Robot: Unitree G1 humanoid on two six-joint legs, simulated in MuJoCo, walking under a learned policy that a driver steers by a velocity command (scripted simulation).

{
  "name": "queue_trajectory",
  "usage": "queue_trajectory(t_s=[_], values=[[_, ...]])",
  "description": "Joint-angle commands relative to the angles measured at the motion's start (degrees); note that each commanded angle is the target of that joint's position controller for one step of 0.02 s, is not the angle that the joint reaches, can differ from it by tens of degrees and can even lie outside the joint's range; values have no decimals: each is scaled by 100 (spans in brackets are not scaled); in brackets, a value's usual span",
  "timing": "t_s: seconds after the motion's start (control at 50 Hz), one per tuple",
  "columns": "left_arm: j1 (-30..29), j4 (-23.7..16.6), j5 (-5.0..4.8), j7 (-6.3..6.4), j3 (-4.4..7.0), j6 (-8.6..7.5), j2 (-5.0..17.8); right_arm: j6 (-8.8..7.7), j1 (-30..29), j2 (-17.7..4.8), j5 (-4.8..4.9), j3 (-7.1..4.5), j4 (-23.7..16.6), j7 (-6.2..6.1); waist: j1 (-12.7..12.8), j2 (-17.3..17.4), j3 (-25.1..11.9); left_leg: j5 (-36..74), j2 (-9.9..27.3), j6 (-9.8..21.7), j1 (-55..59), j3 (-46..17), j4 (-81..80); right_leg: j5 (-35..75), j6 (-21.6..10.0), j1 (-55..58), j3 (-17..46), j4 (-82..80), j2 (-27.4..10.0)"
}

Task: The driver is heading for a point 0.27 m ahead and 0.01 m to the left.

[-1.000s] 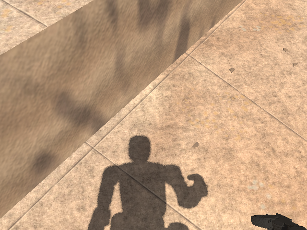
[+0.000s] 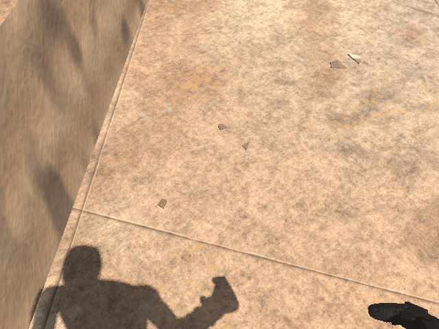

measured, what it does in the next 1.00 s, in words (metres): walks ahead: left foot, then right foot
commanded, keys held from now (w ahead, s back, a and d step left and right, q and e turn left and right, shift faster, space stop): w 0.04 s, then no key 0.96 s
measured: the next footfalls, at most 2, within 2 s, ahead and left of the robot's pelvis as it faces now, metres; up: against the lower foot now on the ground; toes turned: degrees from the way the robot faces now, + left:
left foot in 0.06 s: +0.20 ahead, +0.12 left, +0.00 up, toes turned -3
right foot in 0.48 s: +0.25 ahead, -0.09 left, +0.00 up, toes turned -4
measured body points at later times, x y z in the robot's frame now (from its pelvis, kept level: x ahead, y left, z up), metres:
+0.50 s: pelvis +0.17 +0.01 +0.00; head +0.19 +0.00 +0.45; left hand +0.33 +0.23 -0.12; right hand +0.18 -0.24 -0.14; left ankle +0.16 +0.12 -0.73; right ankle +0.21 -0.09 -0.74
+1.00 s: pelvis +0.20 +0.00 +0.01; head +0.20 -0.01 +0.46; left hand +0.26 +0.24 -0.14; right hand +0.18 -0.24 -0.15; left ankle +0.16 +0.12 -0.73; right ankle +0.21 -0.09 -0.73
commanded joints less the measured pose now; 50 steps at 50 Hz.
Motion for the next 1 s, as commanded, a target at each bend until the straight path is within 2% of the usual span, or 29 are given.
queue_trajectory(t_s=[0.02, 0.04, 0.06, 0.08, 0.1, 0.12, 0.14, 0.16, 0.18, 0.2, 0.24, 0.32, 0.36, 0.4, 0.44, 0.46, 0.48, 0.5, 0.52, 0.54, 0.56, 0.58, 0.6, 0.62, 0.68, 0.74, 1.0], values=[[-323, -366, 23, 36, 235, -90, 1089, -180, 586, -818, 30, -240, -207, -98, -687, -624, -310, -441, -380, 264, 1585, 164, -486, 4630, -281, -483, 903, 865, -1396], [-366, -345, -20, -12, 209, -133, 1024, -254, 1370, -957, -9, -306, 2, -166, -1082, -342, -738, -249, -229, 435, 2684, 107, -830, 4596, -149, -771, 594, 1926, -1068], [-283, -484, -81, -45, 91, -182, 608, -310, 2241, -1325, -148, -383, 34, -268, -1361, 167, -1513, -961, 1018, 728, 3929, -1134, -951, 3155, 12, -1458, 216, 3514, -702], [561, -559, -253, -14, 18, -148, 142, -259, 2130, -1826, -218, -485, -1, -280, -838, 1535, -2017, 126, 2509, 1571, 4967, -3794, -1451, -1119, 259, -3081, -384, 5108, 313], [543, -353, -19, 63, 67, -68, 635, -194, 1809, -1367, -26, -436, -33, -227, -697, 683, -1595, 471, 2391, 1707, 4341, -4036, -1477, -932, 217, -3436, -272, 5628, -161], [134, -316, 25, 47, 88, -29, 647, -206, 1424, -833, 45, -297, -78, -199, -637, 92, -863, 1326, 2092, 1620, 3563, -2921, -1431, -508, 276, -3331, -293, 5591, -325], [-181, -365, 41, 26, 69, -11, 560, -231, 1263, -544, 46, -204, -28, -166, -614, -137, -552, 2361, 1771, 1476, 3104, -2048, -1429, -334, 329, -3241, -352, 5339, -458], [-337, -394, 65, -9, 64, 33, 500, -269, 1304, -432, 58, -153, 57, -164, -595, 101, -463, 3109, 1506, 1313, 2922, -1448, -1473, -269, 375, -3157, -369, 5055, -566], [-322, -400, 94, -55, 50, 100, 440, -302, 1330, -429, 82, -135, 161, -164, -531, 394, -435, 3559, 1304, 1235, 2724, -1043, -1555, -228, 445, -2999, -415, 4866, -569], [-297, -386, 103, -80, 42, 153, 388, -348, 1415, -486, 97, -137, 254, -144, -494, 503, -494, 3999, 1223, 1215, 2627, -830, -1570, -154, 486, -2842, -447, 4740, -485], [-316, -379, 69, -107, 13, 208, 311, -393, 1443, -594, 93, -148, 359, -131, -400, 499, -652, 4392, 1192, 1299, 2606, -550, -1615, -2, 559, -2765, -473, 4437, -384], [-849, -435, 81, -134, -153, 272, 97, -303, 1296, -622, 74, -105, 486, -134, -401, 609, -654, 4011, 937, 1183, 2237, 56, -1680, 605, 627, -2269, -868, 2866, -579], [-1153, -448, 59, -127, -213, 288, 98, -245, 1467, -695, 85, -121, 603, -124, -550, 705, -680, 3637, 908, 1147, 2203, 69, -1648, 903, 630, -1934, -1061, 2299, -627], [-1309, -425, 49, -95, -240, 272, 143, -176, 1620, -742, 101, -136, 714, -119, -634, 660, -640, 3055, 976, 1135, 2231, -88, -1541, 992, 588, -1715, -1135, 1868, -654], [-1300, -349, 73, -53, -270, 211, 118, -101, 1548, -721, 146, -126, 760, -148, -530, 465, -508, 1968, 960, 992, 2037, -215, -1320, 1350, 463, -1227, -1156, 1001, -689], [-1327, -323, 114, -19, -273, 166, 197, -75, 1642, -654, 127, -104, 803, -167, -506, 210, -436, 1197, 843, 776, 1858, -257, -1178, 1769, 397, -870, -926, 406, -825], [-1209, -289, 152, 40, -227, 118, 486, -67, 1860, -508, 67, -62, 790, -178, -586, -284, -597, 163, 628, 530, 1615, -147, -898, 2766, 295, -346, -208, 296, -1533], [-1296, -317, 110, 87, -199, 120, 770, -44, 2387, -249, 61, -17, 824, -180, -948, -1025, -643, -1640, 137, 359, 1386, 176, -678, 4178, -80, -138, 562, 398, -2371], [-1422, -266, -57, 111, -248, 165, 518, 92, 2506, -137, 150, 43, 1058, -251, -804, -1127, -755, -1963, 1, 314, 1970, 256, -802, 3407, -518, -814, 625, 225, -2447], [-1716, -293, -49, 101, -297, 174, 345, 168, 2333, -283, 136, 19, 1092, -288, -868, -984, -407, -1692, -21, 280, 2193, 217, -982, 2593, -362, -1258, 512, 63, -2105], [-1906, -286, -25, 97, -330, 182, 264, 196, 2124, -374, 100, -12, 1095, -287, -863, -954, -281, -1348, -18, 258, 2335, 191, -1141, 2046, -138, -1433, 305, 20, -1790], [-1871, -209, -3, 106, -348, 186, 235, 213, 2029, -436, 89, -25, 1122, -272, -837, -945, -211, -1074, 63, 228, 2433, 135, -1259, 1880, 6, -1496, 158, -10, -1606], [-1771, -128, -33, 131, -326, 180, 293, 218, 2030, -485, 78, -37, 1166, -257, -803, -875, -133, -920, 150, 214, 2414, 83, -1322, 1741, 97, -1490, 29, -21, -1468], [-1675, -31, -55, 138, -310, 172, 316, 208, 2069, -426, 79, -20, 1262, -253, -774, -660, -90, -807, 199, 212, 2347, 52, -1370, 1837, 136, -1343, -63, 29, -1395], [-1522, 194, -73, 151, -294, 135, 286, 180, 2027, -329, 104, -1, 1447, -293, -714, -290, -184, -610, 266, 190, 2362, 6, -1506, 2498, 122, -971, -164, 231, -1370], [-1526, 367, -69, 160, -288, 126, 253, 194, 1942, -310, 110, -4, 1590, -323, -698, -254, -199, -559, 293, 198, 2452, -1, -1548, 2652, 118, -919, -213, 248, -1347], [-1281, 1048, -64, 195, -303, 194, 176, 244, 1941, -193, 94, 56, 2099, -388, -673, -169, 30, -662, 369, 269, 2511, -51, -1593, 1994, 190, -1100, -275, 20, -1241]])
